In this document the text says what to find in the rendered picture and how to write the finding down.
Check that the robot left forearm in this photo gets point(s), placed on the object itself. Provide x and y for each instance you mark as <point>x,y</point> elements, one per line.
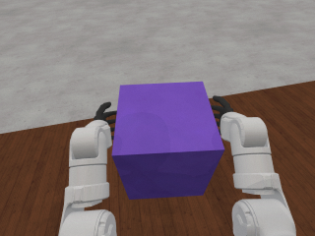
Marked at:
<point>88,184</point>

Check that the robot right forearm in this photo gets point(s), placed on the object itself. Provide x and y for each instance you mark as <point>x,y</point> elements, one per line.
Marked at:
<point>251,151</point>

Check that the robot right hand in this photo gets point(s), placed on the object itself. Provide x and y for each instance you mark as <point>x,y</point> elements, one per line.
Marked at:
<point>222,110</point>

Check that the right robot upper arm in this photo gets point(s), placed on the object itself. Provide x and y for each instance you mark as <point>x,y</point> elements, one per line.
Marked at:
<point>261,217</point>

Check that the left robot upper arm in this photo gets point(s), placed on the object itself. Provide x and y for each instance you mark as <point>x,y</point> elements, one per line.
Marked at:
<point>97,222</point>

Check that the robot left hand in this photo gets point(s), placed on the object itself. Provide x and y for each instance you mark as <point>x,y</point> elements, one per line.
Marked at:
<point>99,115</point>

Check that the carton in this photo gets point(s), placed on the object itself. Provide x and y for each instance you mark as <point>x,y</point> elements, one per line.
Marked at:
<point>166,142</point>

